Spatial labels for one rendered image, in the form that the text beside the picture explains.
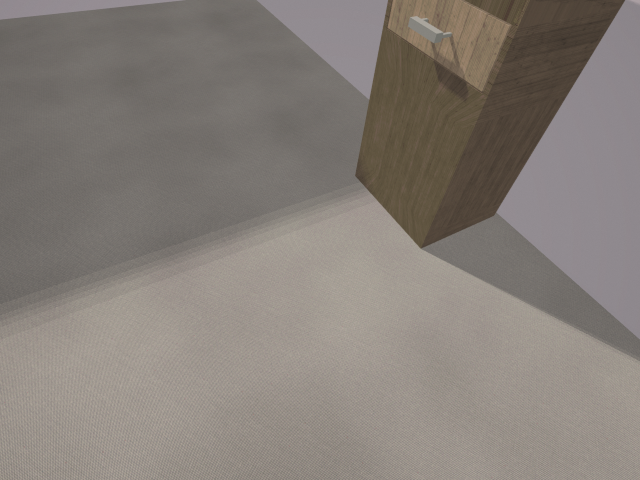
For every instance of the drawer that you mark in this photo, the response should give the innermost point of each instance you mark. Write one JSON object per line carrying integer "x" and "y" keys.
{"x": 474, "y": 46}

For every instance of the cabinet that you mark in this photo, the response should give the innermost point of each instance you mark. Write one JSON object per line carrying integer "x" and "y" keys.
{"x": 439, "y": 154}

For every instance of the handle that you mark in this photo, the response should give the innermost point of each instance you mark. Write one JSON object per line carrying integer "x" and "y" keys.
{"x": 425, "y": 29}

